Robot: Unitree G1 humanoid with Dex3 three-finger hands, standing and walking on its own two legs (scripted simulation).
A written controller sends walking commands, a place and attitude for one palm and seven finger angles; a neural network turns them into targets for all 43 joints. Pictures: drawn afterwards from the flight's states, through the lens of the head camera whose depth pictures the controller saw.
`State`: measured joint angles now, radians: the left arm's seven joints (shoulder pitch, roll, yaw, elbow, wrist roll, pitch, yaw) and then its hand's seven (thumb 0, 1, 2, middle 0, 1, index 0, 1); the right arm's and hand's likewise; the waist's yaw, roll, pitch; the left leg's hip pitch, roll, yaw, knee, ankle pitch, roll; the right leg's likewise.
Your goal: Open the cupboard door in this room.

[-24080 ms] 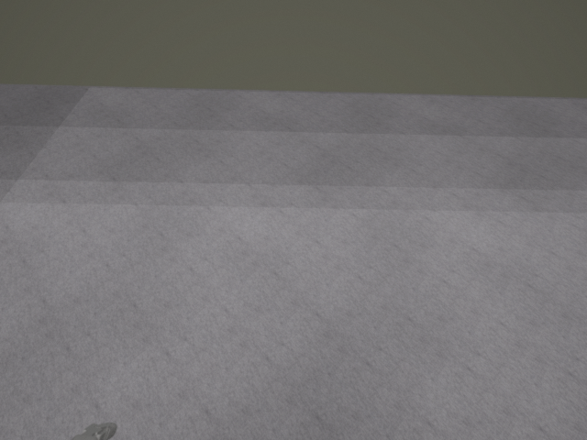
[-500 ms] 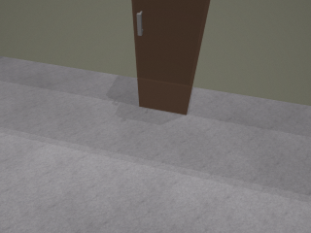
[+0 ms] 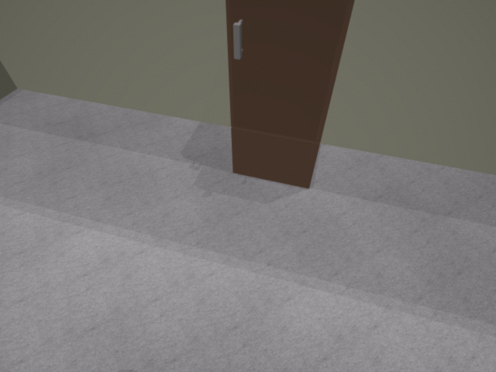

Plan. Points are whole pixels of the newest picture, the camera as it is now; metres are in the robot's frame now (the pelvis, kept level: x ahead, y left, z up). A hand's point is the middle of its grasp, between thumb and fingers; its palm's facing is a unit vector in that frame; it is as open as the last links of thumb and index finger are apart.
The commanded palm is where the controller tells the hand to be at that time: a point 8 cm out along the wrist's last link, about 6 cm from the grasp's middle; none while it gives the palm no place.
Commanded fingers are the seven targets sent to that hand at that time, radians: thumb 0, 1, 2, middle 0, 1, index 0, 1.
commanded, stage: walk to a spot facing it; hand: left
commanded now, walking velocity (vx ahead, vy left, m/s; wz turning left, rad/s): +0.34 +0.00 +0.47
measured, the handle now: (239, 39) +1.20 +0.09 +0.01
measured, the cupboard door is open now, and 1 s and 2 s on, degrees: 0 0 0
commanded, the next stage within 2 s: turn to face it in 0.56 s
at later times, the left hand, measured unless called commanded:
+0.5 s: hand (119, 350) +0.19 +0.26 -0.16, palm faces +0.20 -0.95 -0.23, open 7.4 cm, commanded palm none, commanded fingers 0.00 0.90 0.90 -0.20 -0.30 -0.20 -0.30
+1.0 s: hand (153, 297) +0.29 +0.22 -0.16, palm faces +0.20 -0.96 -0.21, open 7.3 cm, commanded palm none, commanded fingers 0.00 0.90 0.90 -0.20 -0.30 -0.20 -0.30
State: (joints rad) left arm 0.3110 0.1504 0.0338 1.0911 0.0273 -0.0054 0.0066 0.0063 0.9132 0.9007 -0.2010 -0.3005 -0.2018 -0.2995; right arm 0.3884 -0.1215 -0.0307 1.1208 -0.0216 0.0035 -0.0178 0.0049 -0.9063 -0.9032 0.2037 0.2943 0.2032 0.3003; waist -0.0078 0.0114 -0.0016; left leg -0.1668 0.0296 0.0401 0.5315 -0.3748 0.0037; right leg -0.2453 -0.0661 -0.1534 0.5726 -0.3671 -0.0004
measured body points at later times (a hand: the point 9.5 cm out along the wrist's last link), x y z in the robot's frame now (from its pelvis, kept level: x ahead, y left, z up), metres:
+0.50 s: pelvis +0.17 +0.05 +0.00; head +0.20 +0.05 +0.45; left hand +0.18 +0.31 -0.14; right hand +0.24 -0.17 -0.15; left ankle +0.09 +0.17 -0.73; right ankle +0.23 -0.06 -0.69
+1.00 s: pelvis +0.35 +0.05 +0.01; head +0.39 +0.05 +0.45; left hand +0.29 +0.27 -0.15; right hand +0.49 -0.17 -0.14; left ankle +0.37 +0.18 -0.70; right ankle +0.36 -0.04 -0.73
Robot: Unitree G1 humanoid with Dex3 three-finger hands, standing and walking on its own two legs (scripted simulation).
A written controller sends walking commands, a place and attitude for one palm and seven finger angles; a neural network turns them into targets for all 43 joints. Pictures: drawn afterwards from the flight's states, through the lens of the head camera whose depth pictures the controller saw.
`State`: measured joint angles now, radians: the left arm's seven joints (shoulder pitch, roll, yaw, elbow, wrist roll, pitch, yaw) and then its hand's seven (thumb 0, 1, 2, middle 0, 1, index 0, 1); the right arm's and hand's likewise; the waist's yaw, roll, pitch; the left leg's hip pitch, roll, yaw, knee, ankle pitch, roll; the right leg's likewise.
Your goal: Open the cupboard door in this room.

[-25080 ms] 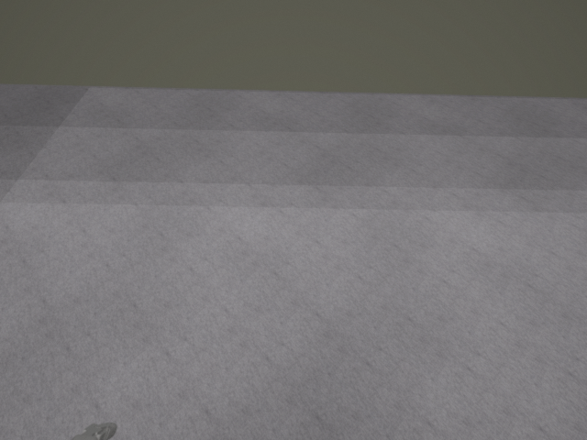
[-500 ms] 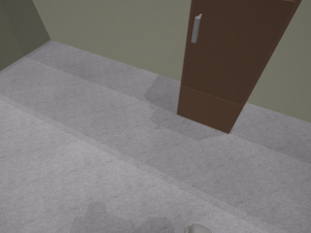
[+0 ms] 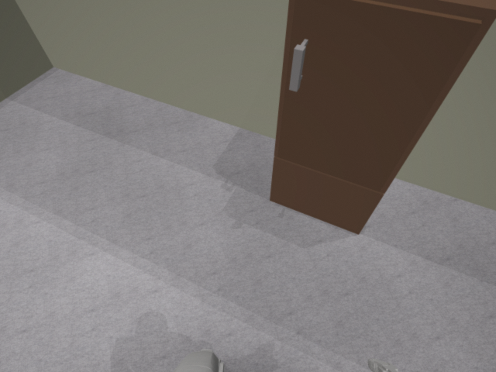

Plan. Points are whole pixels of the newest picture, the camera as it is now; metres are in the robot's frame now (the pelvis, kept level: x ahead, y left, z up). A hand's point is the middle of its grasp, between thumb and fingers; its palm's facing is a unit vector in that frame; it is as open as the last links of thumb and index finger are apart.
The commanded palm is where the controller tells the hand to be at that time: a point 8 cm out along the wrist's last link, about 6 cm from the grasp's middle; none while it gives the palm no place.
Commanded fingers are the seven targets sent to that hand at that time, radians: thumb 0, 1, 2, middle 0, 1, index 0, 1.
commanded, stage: turn to face it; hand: left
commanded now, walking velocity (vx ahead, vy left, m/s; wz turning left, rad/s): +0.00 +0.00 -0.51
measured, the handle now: (299, 65) +0.86 -0.04 +0.01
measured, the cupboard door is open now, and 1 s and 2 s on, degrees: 0 0 0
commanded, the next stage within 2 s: take the last steps up to it in 0.40 s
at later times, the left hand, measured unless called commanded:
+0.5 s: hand (167, 325) +0.20 +0.19 -0.16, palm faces -0.24 -0.93 -0.27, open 7.4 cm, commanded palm none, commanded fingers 0.00 0.90 0.90 -0.20 -0.30 -0.20 -0.30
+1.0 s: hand out of the picture +0.12 +0.19 -0.19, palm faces -0.21 -0.96 -0.18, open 7.3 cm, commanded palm none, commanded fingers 0.00 0.90 0.90 -0.20 -0.30 -0.20 -0.30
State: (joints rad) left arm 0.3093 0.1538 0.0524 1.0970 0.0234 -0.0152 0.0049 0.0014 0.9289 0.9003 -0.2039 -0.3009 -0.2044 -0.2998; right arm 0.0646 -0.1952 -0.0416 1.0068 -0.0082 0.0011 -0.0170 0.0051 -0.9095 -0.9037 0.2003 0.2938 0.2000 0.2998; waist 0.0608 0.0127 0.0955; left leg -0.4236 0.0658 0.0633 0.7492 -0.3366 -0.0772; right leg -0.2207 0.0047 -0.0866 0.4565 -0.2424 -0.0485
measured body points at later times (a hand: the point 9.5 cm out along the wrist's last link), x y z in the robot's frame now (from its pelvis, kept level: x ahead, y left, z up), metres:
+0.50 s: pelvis +0.04 +0.01 -0.01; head +0.08 -0.01 +0.44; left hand +0.21 +0.24 -0.14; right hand +0.00 -0.24 -0.16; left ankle +0.06 +0.12 -0.74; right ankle +0.00 -0.11 -0.73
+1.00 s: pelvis +0.12 +0.00 -0.01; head +0.13 +0.02 +0.44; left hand +0.14 +0.25 -0.17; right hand +0.11 -0.24 -0.15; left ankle +0.17 +0.09 -0.74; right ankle +0.01 -0.10 -0.74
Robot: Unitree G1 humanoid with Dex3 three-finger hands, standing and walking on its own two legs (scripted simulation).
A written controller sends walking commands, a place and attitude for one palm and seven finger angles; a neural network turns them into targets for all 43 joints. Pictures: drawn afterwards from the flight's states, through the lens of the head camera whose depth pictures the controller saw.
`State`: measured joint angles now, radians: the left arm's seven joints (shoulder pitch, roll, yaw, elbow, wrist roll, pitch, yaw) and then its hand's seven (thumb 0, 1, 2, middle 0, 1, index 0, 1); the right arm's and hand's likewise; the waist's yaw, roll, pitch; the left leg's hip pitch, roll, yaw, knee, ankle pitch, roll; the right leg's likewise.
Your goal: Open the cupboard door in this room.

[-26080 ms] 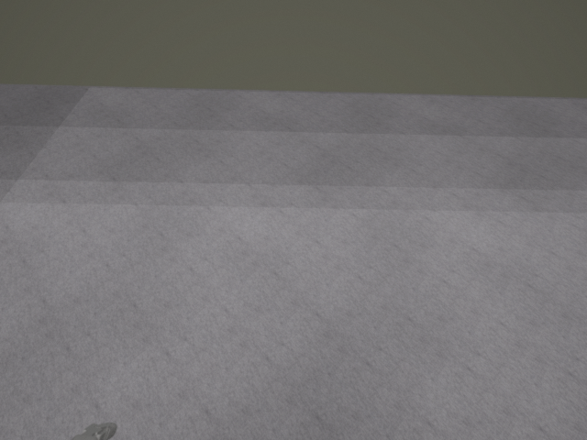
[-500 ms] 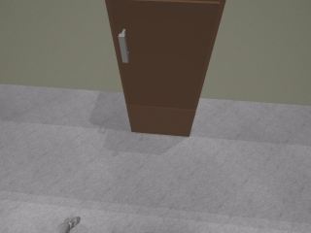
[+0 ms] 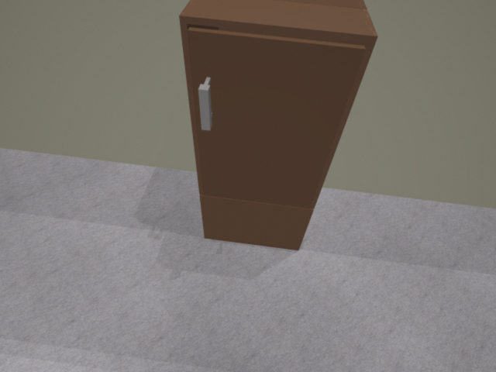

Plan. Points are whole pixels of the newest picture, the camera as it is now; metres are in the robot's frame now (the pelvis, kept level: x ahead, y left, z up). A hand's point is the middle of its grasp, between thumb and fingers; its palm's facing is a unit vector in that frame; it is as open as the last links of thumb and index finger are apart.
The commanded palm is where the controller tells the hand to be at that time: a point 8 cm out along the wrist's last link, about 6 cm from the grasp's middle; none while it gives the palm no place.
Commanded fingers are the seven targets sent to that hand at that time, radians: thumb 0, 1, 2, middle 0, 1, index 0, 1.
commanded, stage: take the last steps up to it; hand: left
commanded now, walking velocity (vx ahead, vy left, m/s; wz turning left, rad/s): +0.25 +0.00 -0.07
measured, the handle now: (207, 103) +0.72 +0.17 +0.02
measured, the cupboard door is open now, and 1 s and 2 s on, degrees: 0 0 0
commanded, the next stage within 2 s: come to a stop and stand still in 0.28 s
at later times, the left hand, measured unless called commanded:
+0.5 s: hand (189, 305) +0.27 +0.14 -0.17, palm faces -0.07 -0.98 -0.21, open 7.3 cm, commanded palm none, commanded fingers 0.00 0.90 0.90 -0.20 -0.30 -0.20 -0.30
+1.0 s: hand (128, 341) +0.19 +0.25 -0.18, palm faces +0.06 -0.97 -0.22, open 7.3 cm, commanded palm none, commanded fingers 0.00 0.90 0.90 -0.20 -0.30 -0.20 -0.30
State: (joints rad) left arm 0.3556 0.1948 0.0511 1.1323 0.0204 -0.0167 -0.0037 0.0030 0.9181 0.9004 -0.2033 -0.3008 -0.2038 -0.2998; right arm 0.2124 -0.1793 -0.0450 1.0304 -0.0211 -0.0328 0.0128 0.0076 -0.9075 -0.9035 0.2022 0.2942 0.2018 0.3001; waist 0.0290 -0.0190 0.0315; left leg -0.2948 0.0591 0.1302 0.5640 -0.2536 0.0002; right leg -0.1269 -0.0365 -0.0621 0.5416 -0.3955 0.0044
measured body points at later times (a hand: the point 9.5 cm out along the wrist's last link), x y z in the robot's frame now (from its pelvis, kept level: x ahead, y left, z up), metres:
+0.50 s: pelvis +0.16 -0.03 -0.01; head +0.20 -0.05 +0.44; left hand +0.27 +0.19 -0.15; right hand +0.06 -0.22 -0.17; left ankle +0.03 +0.10 -0.71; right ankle +0.23 -0.12 -0.73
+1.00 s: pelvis +0.14 +0.04 +0.00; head +0.17 +0.07 +0.45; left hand +0.19 +0.30 -0.16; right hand +0.22 -0.21 -0.12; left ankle +0.14 +0.14 -0.73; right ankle +0.19 -0.11 -0.70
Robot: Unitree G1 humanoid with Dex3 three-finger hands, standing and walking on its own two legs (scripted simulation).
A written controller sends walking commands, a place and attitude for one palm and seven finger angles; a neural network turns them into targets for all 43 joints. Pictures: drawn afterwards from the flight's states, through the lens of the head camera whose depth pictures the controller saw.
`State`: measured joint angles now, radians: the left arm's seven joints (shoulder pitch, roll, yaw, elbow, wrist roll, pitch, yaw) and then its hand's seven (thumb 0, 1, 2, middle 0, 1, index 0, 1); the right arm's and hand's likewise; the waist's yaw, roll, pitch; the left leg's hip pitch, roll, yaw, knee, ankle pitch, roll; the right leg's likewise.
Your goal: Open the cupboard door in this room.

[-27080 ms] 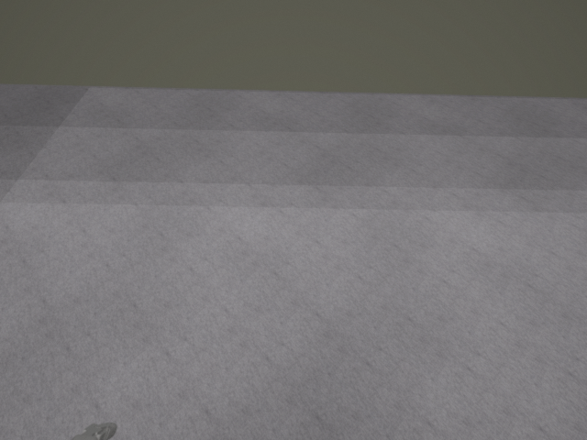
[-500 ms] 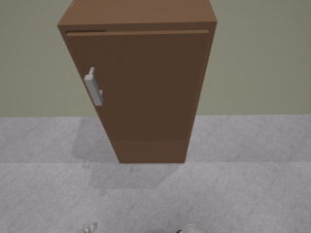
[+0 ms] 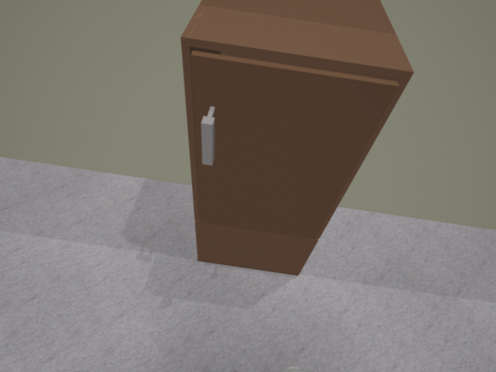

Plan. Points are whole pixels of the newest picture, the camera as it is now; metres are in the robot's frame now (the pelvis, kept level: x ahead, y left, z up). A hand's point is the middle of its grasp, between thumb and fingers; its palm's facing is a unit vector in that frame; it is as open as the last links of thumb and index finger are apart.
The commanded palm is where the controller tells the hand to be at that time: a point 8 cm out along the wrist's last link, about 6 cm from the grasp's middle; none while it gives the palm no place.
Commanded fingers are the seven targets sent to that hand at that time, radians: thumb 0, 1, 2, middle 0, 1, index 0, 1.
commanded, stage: come to a stop and stand still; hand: left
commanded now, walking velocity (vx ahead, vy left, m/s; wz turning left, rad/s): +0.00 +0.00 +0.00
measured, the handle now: (210, 135) +0.58 +0.14 +0.01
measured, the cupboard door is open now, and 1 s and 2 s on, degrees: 0 0 0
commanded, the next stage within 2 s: look again from close up in 0.66 s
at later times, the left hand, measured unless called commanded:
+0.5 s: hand out of the picture -0.01 +0.17 -0.17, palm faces -0.03 -0.98 -0.19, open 7.3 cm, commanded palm none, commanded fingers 0.00 0.90 0.90 -0.20 -0.30 -0.20 -0.30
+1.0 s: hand out of the picture -0.02 +0.16 -0.17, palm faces -0.01 -0.98 -0.19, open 7.3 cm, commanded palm none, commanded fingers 0.00 0.90 0.90 -0.20 -0.30 -0.20 -0.30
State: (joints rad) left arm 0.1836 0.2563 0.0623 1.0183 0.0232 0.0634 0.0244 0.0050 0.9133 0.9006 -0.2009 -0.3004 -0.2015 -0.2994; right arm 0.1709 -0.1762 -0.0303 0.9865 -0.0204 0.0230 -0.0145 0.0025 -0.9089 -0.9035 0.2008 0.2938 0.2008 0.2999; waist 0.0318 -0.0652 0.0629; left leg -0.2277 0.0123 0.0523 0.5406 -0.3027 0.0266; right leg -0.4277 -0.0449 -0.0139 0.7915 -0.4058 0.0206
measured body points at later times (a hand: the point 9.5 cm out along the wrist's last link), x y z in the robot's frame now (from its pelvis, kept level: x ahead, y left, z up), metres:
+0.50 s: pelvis -0.02 +0.00 +0.01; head -0.01 +0.00 +0.46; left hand -0.01 +0.22 -0.15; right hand -0.05 -0.21 -0.16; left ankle +0.00 +0.10 -0.74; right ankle -0.06 -0.11 -0.74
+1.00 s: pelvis -0.02 +0.00 +0.00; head -0.02 -0.01 +0.45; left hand -0.02 +0.21 -0.16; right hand -0.02 -0.22 -0.16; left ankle +0.00 +0.10 -0.74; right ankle -0.06 -0.11 -0.74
